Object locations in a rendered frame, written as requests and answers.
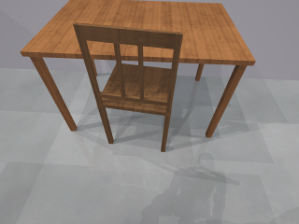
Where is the table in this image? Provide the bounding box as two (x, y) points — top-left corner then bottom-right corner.
(20, 0), (256, 138)

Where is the chair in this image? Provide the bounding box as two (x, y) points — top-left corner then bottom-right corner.
(73, 22), (183, 152)

